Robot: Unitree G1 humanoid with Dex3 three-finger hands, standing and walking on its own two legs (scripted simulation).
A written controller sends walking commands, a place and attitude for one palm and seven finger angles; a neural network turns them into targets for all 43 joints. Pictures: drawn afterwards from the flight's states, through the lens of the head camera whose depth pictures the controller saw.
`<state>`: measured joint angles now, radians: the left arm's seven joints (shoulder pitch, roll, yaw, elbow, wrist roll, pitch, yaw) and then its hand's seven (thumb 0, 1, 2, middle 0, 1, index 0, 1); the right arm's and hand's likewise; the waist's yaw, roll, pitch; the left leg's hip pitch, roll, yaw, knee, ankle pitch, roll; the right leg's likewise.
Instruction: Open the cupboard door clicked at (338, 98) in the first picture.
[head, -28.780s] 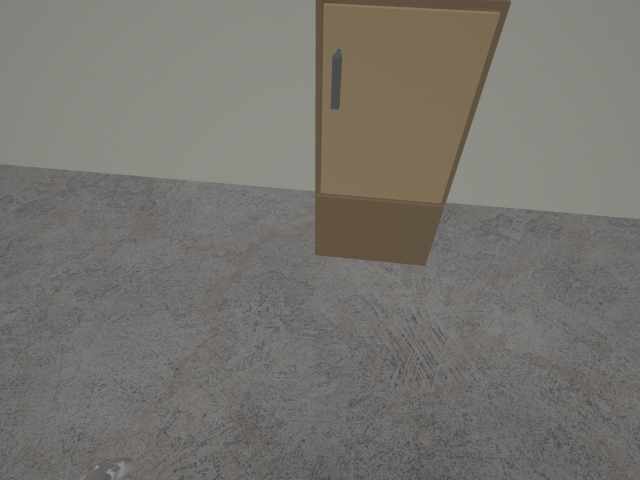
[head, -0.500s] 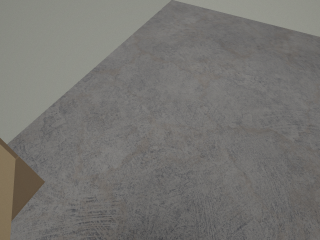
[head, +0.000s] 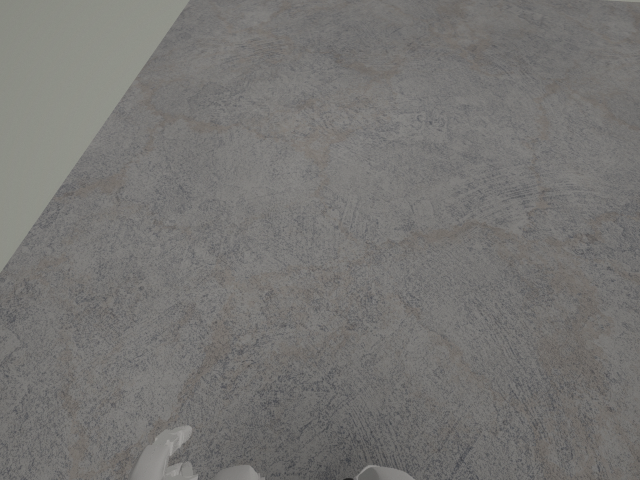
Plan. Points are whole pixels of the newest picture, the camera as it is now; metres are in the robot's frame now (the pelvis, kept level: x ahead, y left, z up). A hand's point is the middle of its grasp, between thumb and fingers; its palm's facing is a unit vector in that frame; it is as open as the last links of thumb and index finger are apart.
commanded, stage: walk to a spot facing it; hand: left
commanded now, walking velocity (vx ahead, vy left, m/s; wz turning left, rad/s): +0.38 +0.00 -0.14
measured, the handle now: out of the picture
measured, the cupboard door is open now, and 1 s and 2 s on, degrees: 45 45 45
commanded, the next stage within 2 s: turn to face it in 0.90 s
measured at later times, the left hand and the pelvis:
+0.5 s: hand (177, 427) +0.21 +0.22 -0.17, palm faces -0.02 -0.99 -0.13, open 7.4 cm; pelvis +0.24 +0.05 +0.01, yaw -6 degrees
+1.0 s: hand (268, 219) +0.59 +0.11 -0.15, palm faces -0.27 -0.94 -0.21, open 7.3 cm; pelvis +0.45 -0.04 +0.01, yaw -15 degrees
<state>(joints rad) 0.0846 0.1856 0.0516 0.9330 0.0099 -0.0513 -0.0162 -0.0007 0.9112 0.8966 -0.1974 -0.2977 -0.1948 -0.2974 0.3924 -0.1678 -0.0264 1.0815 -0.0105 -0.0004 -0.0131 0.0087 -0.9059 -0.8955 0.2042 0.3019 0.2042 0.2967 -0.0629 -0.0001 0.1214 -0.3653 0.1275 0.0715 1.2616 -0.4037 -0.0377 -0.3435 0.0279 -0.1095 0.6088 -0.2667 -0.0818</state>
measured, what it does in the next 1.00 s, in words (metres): walks ahead, turning right: left foot, then right foot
